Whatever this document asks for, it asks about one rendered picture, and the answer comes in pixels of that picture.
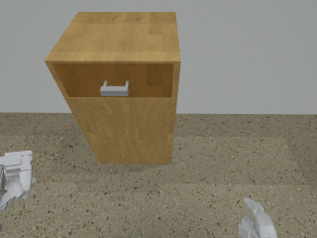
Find drawer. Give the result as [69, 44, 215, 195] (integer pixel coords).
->
[53, 62, 174, 98]

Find handle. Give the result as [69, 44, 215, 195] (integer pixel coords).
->
[100, 80, 129, 96]

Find robot left hand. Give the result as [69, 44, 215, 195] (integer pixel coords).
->
[0, 150, 36, 213]

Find cabinet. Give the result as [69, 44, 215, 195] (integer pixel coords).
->
[45, 12, 181, 165]

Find robot right hand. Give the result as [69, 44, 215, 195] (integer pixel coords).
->
[238, 197, 277, 238]

